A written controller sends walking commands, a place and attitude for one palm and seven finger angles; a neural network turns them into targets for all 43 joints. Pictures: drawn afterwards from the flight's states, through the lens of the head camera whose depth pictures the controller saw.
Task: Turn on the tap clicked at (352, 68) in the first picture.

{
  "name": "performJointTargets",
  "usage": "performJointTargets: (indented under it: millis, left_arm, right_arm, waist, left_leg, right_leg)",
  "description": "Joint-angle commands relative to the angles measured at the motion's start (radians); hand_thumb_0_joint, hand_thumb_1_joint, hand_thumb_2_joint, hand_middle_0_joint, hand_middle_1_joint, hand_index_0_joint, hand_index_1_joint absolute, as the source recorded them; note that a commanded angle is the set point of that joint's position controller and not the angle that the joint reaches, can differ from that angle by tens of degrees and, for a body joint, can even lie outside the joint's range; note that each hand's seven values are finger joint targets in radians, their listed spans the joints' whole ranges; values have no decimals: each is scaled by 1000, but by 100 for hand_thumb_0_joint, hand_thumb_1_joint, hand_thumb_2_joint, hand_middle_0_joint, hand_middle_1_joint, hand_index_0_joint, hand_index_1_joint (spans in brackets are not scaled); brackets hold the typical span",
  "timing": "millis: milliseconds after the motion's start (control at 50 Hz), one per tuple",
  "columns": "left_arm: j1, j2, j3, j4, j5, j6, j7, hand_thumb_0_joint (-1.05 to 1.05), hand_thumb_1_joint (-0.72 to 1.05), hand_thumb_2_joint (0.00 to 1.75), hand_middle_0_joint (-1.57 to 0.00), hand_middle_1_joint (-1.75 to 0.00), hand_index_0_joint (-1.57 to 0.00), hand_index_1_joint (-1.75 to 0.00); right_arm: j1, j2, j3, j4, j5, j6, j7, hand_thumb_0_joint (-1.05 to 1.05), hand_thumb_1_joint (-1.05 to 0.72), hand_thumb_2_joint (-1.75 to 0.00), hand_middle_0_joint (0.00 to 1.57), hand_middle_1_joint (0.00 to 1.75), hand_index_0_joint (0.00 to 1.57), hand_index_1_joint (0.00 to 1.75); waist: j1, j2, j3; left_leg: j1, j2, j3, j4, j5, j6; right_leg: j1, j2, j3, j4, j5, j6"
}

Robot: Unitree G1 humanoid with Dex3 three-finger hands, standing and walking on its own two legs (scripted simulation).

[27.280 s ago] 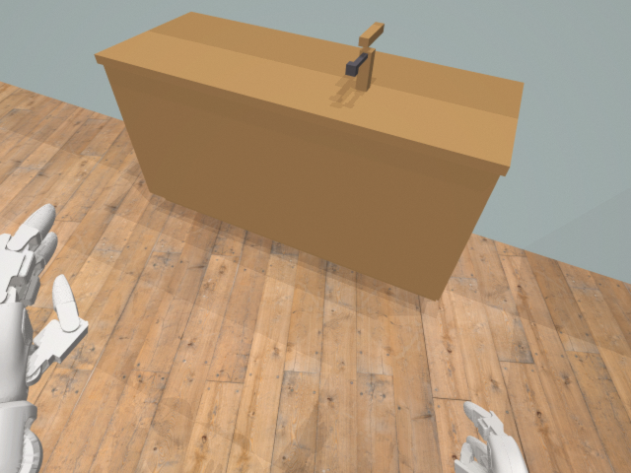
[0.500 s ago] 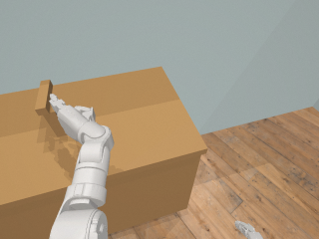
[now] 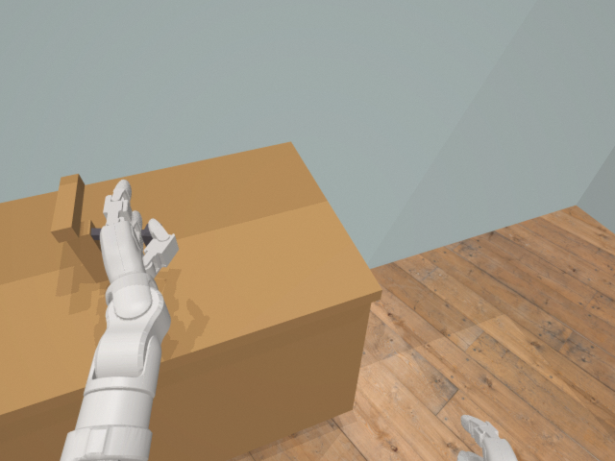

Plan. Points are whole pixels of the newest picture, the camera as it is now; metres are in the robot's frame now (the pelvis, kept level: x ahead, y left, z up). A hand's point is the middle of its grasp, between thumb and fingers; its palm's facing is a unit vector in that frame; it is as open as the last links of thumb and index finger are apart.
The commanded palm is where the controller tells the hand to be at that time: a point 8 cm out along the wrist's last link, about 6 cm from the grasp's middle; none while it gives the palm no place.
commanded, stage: draw the hand back beside the body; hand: left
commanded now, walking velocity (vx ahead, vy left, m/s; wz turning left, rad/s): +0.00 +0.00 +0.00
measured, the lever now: (153, 235) +0.44 +0.28 +0.05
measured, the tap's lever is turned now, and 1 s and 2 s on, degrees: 67 67 67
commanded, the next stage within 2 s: step back with the hand held close in 1.24 s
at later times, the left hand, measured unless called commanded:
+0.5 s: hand (114, 295) +0.26 +0.23 +0.14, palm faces +0.28 -0.92 -0.26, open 7.6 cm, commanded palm +0.22 +0.28 +0.16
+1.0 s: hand (36, 337) +0.20 +0.27 +0.16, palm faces +0.40 -0.85 -0.35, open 7.4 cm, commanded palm +0.15 +0.31 +0.18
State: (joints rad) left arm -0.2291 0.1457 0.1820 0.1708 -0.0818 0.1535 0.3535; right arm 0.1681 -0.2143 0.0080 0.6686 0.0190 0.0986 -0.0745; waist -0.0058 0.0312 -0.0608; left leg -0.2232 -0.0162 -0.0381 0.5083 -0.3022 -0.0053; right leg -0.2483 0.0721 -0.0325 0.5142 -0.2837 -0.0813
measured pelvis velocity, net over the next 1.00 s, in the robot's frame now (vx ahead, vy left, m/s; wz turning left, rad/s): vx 0.00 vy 0.03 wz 0.02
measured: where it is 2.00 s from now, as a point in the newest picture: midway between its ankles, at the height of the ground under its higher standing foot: outside the picture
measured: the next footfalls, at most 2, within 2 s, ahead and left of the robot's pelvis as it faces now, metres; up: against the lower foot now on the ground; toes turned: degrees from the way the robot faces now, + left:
none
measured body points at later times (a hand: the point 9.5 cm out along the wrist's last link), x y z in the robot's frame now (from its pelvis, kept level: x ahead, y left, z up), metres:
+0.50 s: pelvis -0.01 +0.02 +0.01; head -0.02 +0.00 +0.46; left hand +0.24 +0.28 +0.16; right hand +0.17 -0.20 -0.08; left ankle -0.02 +0.13 -0.73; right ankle -0.01 -0.06 -0.73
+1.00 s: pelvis +0.00 +0.03 +0.01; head -0.02 +0.01 +0.46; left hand +0.17 +0.31 +0.18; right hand +0.19 -0.19 -0.08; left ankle -0.02 +0.13 -0.73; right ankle -0.01 -0.06 -0.73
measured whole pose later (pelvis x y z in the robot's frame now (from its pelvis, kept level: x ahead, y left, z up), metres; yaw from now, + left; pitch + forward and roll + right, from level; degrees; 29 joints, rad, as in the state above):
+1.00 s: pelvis +0.00 +0.03 +0.01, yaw +1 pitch -4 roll +0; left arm 0.44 0.34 0.26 -0.39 -0.09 -0.10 0.11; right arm 0.18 -0.22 0.00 0.63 0.01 -0.03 -0.03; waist 0.05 0.06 0.01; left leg -0.08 -0.04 -0.05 0.41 -0.26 0.03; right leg -0.07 0.05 -0.04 0.37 -0.23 -0.05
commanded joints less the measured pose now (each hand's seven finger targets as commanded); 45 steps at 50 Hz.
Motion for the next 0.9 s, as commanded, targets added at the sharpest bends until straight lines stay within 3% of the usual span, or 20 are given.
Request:
performJointTargets:
  millis: [0, 20, 60, 100, 140, 160, 240, 300, 320, 360, 400, 420, 480, 600, 680, 800, 880]
  left_arm:
    - [-80, 416, 155, -274, -1, -162, -143, 0, 90, 90, -16, -19, -16, -19]
    - [-123, 367, 87, -349, 0, -196, -167, 0, 90, 90, -16, -19, -16, -19]
    - [-159, 334, 24, -409, 0, -244, -189, 0, 90, 90, -17, -20, -17, -20]
    - [-200, 306, -26, -427, 0, -273, -199, 0, 90, 90, -17, -20, -17, -20]
    - [-174, 283, -52, -376, 2, -296, -201, 0, 90, 90, -17, -21, -17, -21]
    - [-150, 287, -47, -358, 4, -304, -201, 0, 90, 90, -17, -21, -17, -21]
    - [-19, 312, 7, -339, 7, -329, -211, 0, 90, 90, -18, -22, -18, -22]
    - [74, 360, 73, -383, 7, -341, -221, 0, 90, 90, -18, -23, -18, -23]
    - [96, 336, 61, -399, 2, -341, -226, 0, 90, 90, -18, -24, -18, -24]
    - [123, 344, 77, -446, 0, -343, -233, 0, 90, 90, -18, -24, -18, -24]
    - [158, 370, 105, -495, 0, -342, -236, 0, 90, 90, -18, -25, -18, -25]
    - [172, 340, 82, -514, -1, -342, -238, 0, 90, 90, -18, -25, -18, -25]
    - [236, 339, 90, -553, -4, -334, -240, 0, 90, 90, -19, -26, -19, -26]
    - [301, 328, 89, -630, -1, -330, -243, 0, 90, 90, -19, -28, -19, -28]
    - [367, 336, 108, -670, -2, -333, -235, 0, 90, 90, -20, -29, -20, -29]
    - [472, 374, 169, -732, -3, -329, -227, 0, 90, 90, -20, -30, -20, -30]
    - [547, 359, 173, -763, -7, -326, -227, 0, 90, 90, -20, -30, -20, -30]
  right_arm:
    - [-103, -112, -36, -174, 12, -74, 20, 0, -90, -90, 20, 30, 20, 30]
    - [-117, -102, -30, -187, 13, -94, 24, 0, -90, -90, 20, 30, 20, 30]
    - [-125, -110, -33, -189, 11, -133, 30, 0, -90, -90, 20, 30, 20, 30]
    - [-128, -116, -36, -183, 11, -161, 28, 0, -90, -90, 20, 30, 20, 30]
    - [-119, -124, -37, -171, 9, -181, 25, 0, -90, -90, 20, 30, 20, 30]
    - [-117, -127, -38, -168, 7, -186, 22, 0, -90, -90, 20, 30, 20, 30]
    - [-118, -125, -37, -156, 4, -182, 24, 0, -90, -90, 20, 30, 20, 30]
    - [-122, -124, -37, -161, 2, -175, 30, 0, -90, -90, 20, 30, 20, 30]
    - [-123, -113, -32, -168, 0, -170, 32, 0, -90, -90, 20, 30, 20, 30]
    - [-127, -110, -32, -178, 0, -169, 37, 0, -90, -90, 20, 30, 20, 30]
    - [-127, -113, -34, -184, -2, -170, 38, 0, -90, -90, 20, 30, 20, 30]
    - [-125, -105, -32, -191, -5, -171, 38, 0, -90, -90, 20, 30, 20, 30]
    - [-123, -109, -36, -198, -7, -171, 41, 0, -90, -90, 20, 30, 20, 30]
    - [-126, -112, -39, -193, -5, -177, 42, 0, -90, -90, 20, 30, 20, 30]
    - [-124, -113, -42, -193, -9, -184, 40, 0, -90, -90, 20, 30, 20, 30]
    - [-117, -116, -44, -193, -10, -187, 39, 0, -90, -90, 20, 30, 20, 30]
    - [-116, -113, -47, -196, -8, -186, 39, 0, -90, -90, 20, 30, 20, 30]
  waist:
    - [42, -11, -156]
    - [27, 64, -122]
    - [12, 91, -86]
    - [-4, 68, -49]
    - [-7, -14, -29]
    - [-6, -48, -31]
    - [15, -57, -47]
    - [35, -3, -67]
    - [37, 20, -62]
    - [41, 38, -54]
    - [43, 44, -57]
    - [42, 40, -46]
    - [43, -3, -48]
    - [38, 41, -22]
    - [44, 8, -31]
    - [52, 30, -21]
    - [52, 32, -16]
  left_leg:
    - [11, -7, 27, -92, 221, 41]
    - [44, -10, 31, -98, 220, 41]
    - [98, -9, 23, -112, 206, 40]
    - [138, -7, 13, -129, 173, 41]
    - [146, -6, 0, -146, 126, 46]
    - [145, -8, 1, -149, 115, 51]
    - [139, -10, 2, -165, 128, 49]
    - [133, -6, -2, -176, 176, 41]
    - [134, -5, 1, -180, 188, 41]
    - [135, 2, -3, -183, 218, 35]
    - [146, 7, -9, -185, 248, 31]
    - [147, 6, -6, -186, 259, 32]
    - [155, 14, -8, -177, 288, 32]
    - [161, 16, -21, -174, 305, 24]
    - [158, 16, -23, -164, 305, 26]
    - [140, 20, -33, -153, 335, 18]
    - [136, 25, -25, -137, 347, 19]
  right_leg:
    - [281, -103, 78, -103, 449, 82]
    - [246, -98, 76, -118, 398, 74]
    - [192, -82, 70, -154, 310, 62]
    - [142, -68, 65, -184, 227, 58]
    - [121, -62, 59, -200, 152, 58]
    - [123, -65, 61, -207, 138, 61]
    - [169, -69, 53, -212, 150, 57]
    - [216, -72, 49, -206, 202, 50]
    - [227, -74, 47, -202, 216, 48]
    - [235, -70, 44, -201, 242, 42]
    - [236, -68, 40, -203, 260, 41]
    - [238, -69, 39, -198, 273, 42]
    - [236, -67, 36, -198, 295, 42]
    - [211, -67, 30, -198, 275, 40]
    - [218, -70, 28, -193, 279, 41]
    - [219, -73, 23, -184, 292, 40]
    - [211, -77, 24, -180, 307, 42]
